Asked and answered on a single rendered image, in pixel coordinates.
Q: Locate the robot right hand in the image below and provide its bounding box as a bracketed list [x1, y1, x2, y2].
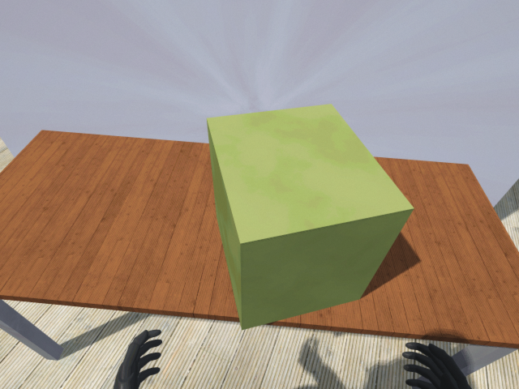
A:
[402, 342, 472, 389]

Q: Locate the robot left hand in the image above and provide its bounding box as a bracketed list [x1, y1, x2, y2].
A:
[113, 330, 162, 389]

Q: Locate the carton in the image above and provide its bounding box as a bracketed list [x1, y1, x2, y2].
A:
[207, 104, 414, 330]

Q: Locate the table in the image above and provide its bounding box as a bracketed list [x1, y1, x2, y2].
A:
[0, 130, 519, 389]

